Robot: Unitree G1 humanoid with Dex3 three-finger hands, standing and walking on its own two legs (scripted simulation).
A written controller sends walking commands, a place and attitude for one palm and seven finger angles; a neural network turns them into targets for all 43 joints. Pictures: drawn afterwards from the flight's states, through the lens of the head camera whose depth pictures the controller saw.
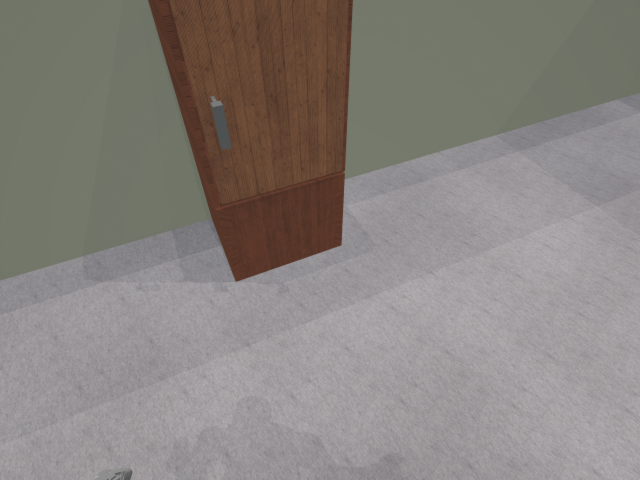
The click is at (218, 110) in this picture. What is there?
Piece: cupboard door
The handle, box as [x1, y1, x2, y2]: [210, 96, 231, 149]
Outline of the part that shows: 210,97 212,101 210,103 220,145 222,149 231,147 222,104 220,101 217,101 213,96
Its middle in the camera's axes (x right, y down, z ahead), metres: -0.27 -0.31 +1.02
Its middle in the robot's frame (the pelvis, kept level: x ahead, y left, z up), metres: +0.96 +0.32 -0.05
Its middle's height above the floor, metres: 0.72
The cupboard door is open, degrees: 0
